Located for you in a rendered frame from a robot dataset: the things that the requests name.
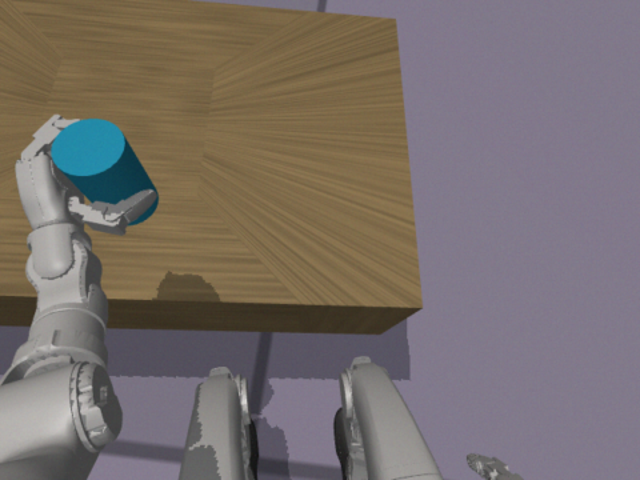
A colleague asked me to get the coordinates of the left robot hand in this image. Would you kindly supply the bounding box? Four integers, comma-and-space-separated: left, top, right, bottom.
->
15, 114, 157, 236

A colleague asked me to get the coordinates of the right robot foot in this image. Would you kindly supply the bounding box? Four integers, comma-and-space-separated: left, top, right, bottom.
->
334, 407, 369, 480

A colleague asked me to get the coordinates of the left robot arm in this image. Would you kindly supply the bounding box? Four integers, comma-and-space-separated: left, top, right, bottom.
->
0, 223, 123, 480

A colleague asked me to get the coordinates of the right robot hand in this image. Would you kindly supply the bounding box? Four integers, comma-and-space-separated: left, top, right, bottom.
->
467, 454, 524, 480

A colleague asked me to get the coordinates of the can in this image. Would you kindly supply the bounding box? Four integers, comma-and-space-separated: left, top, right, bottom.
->
51, 119, 159, 226

